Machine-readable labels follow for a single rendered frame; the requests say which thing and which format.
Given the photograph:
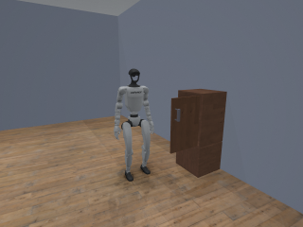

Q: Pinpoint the cupboard door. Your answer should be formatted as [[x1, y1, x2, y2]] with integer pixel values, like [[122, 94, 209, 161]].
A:
[[169, 96, 201, 154]]

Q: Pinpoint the right robot hand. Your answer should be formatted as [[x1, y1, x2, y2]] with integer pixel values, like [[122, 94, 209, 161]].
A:
[[114, 125, 121, 140]]

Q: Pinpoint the robot left forearm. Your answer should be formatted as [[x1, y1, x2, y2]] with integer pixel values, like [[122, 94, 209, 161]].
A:
[[144, 103, 152, 121]]

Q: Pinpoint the left robot hand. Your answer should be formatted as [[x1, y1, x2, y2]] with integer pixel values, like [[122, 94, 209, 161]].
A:
[[149, 120, 154, 134]]

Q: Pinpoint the handle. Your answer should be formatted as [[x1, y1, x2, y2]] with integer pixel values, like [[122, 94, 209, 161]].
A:
[[174, 109, 181, 122]]

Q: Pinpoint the left robot foot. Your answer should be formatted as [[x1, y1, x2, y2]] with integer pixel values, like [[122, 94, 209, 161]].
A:
[[140, 165, 151, 175]]

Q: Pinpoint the left robot upper arm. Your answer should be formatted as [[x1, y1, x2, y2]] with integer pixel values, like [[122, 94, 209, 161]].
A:
[[141, 85, 149, 107]]

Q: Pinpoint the robot right forearm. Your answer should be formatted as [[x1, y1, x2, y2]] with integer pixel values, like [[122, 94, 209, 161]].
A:
[[115, 104, 121, 126]]

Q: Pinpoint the robot right thigh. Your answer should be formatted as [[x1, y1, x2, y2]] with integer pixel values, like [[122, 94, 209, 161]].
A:
[[121, 120, 134, 156]]

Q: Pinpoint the right robot upper arm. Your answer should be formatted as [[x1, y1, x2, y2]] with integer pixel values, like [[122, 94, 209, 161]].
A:
[[116, 86, 127, 109]]

